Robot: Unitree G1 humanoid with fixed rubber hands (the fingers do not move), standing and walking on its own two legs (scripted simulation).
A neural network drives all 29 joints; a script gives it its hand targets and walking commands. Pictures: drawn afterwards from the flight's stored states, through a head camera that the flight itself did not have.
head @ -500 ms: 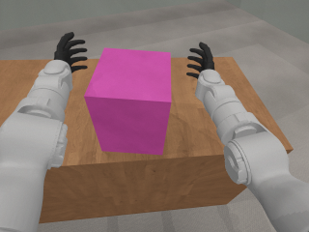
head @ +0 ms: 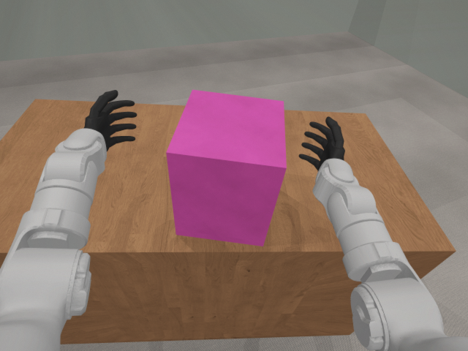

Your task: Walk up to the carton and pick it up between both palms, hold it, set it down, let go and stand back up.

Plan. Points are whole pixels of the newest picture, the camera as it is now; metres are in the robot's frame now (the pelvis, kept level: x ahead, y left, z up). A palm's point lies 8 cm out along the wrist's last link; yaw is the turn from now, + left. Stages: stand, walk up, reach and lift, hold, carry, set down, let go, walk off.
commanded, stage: set down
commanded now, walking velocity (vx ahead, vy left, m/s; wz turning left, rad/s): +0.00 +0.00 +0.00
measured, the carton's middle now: (228, 169) +0.48 -0.04 +0.03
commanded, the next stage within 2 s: none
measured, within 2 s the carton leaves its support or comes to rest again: neither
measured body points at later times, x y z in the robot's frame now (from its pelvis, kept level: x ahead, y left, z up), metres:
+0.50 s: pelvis +0.00 -0.01 +0.00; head -0.02 +0.01 +0.45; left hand +0.40 +0.19 +0.12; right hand +0.34 -0.19 +0.11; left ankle +0.03 +0.12 -0.75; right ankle +0.04 -0.16 -0.74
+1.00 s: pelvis +0.03 -0.01 +0.00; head +0.03 +0.01 +0.45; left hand +0.31 +0.21 +0.06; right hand +0.27 -0.19 +0.06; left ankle +0.03 +0.12 -0.75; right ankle +0.04 -0.16 -0.74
